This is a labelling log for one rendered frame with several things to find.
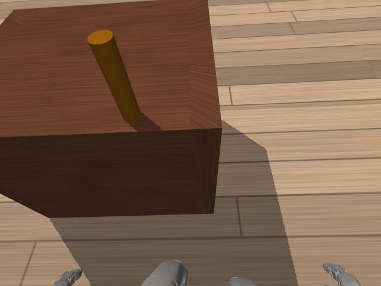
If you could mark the left robot hand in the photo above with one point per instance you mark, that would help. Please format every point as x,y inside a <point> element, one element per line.
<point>68,278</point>

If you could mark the right robot hand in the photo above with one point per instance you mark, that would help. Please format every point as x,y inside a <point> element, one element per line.
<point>339,273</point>

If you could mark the can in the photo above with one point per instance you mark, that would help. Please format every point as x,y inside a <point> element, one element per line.
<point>105,50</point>

